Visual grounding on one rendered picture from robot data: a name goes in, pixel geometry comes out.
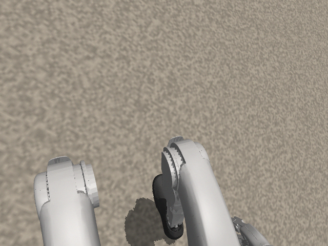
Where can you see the right robot foot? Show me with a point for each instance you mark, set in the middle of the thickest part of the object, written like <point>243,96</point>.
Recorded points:
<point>161,204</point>

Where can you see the right robot hand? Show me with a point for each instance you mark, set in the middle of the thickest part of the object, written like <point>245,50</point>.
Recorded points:
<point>250,236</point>

